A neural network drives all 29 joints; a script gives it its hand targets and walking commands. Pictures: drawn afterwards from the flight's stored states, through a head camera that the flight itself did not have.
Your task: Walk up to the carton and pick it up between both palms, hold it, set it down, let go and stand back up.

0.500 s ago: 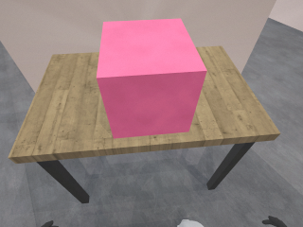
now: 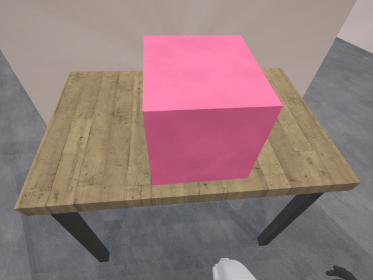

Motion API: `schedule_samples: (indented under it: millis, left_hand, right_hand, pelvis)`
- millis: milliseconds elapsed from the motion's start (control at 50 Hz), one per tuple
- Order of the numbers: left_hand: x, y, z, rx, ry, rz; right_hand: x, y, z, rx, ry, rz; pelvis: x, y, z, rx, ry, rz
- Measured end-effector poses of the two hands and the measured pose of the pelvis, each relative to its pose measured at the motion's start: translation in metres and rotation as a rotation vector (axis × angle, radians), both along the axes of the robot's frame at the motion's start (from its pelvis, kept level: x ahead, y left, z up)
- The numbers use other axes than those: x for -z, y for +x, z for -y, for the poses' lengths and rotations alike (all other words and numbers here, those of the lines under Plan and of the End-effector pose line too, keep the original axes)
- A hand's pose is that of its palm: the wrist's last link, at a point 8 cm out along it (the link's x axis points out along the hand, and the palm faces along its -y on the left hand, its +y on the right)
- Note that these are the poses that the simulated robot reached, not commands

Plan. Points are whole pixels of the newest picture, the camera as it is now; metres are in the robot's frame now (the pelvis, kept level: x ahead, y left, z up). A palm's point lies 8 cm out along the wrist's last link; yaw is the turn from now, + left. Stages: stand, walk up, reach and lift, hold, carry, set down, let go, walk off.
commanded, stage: walk up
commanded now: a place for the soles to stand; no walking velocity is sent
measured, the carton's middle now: (197, 109) +0.52 -0.02 +0.07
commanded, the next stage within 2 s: none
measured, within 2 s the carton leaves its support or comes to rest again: neither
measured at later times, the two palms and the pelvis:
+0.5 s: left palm out of the picture +0.11 +0.29 -0.10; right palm out of the picture +0.09 -0.35 -0.07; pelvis +0.01 -0.04 +0.00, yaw +0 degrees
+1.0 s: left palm out of the picture +0.13 +0.28 -0.10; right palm out of the picture +0.10 -0.36 -0.08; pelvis +0.01 -0.05 -0.01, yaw +0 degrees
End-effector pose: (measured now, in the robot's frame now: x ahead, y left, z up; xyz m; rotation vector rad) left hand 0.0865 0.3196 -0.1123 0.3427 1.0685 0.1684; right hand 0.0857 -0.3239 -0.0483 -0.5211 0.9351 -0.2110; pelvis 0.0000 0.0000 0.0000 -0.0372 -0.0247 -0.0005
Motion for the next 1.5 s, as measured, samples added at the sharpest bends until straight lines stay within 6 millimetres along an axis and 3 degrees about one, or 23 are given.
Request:
schedule_samples:
  millis: [140, 260, 500, 840, 1020, 1280, 1500]
  left_hand:
    - [-0.006, 0.019, 0.011, 0.002, 0.02, 0.023]
    - [-0.012, 0.017, 0.024, 0.001, 0.045, 0.017]
    - [-0.009, 0.02, 0.033, 0.001, 0.047, -0.018]
    - [-0.009, 0.036, 0.031, 0.014, 0.041, 0.001]
    - [-0.018, 0.04, 0.046, 0.023, 0.061, 0.041]
    - [-0.02, 0.032, 0.047, 0.037, 0.055, 0.096]
    - [-0.021, -0.012, 0.059, 0.015, 0.074, 0.0]
  right_hand:
    - [0.011, 0.002, 0.007, 0.015, 0.026, -0.011]
    - [0.02, 0.002, 0.02, 0.026, 0.053, -0.022]
    - [0.023, 0.008, 0.03, 0.02, 0.06, -0.023]
    - [0.022, 0.014, 0.027, 0.017, 0.055, -0.019]
    - [0.03, 0.01, 0.042, 0.029, 0.07, -0.023]
    - [0.031, -0.022, 0.045, 0.045, 0.052, -0.019]
    - [0.032, -0.03, 0.064, 0.05, 0.071, -0.016]
  pelvis:
    - [0.001, 0.004, 0.012, 0.001, 0.017, -0.007]
    - [0.002, 0.004, 0.028, 0.0, 0.038, -0.004]
    - [0.003, 0.008, 0.037, 0.003, 0.046, -0.012]
    - [0.003, 0.011, 0.033, 0.003, 0.041, -0.017]
    - [0.006, 0.004, 0.048, 0.003, 0.062, -0.004]
    - [0.01, -0.024, 0.045, 0.012, 0.051, 0.031]
    - [0.005, -0.033, 0.064, 0.019, 0.073, 0.032]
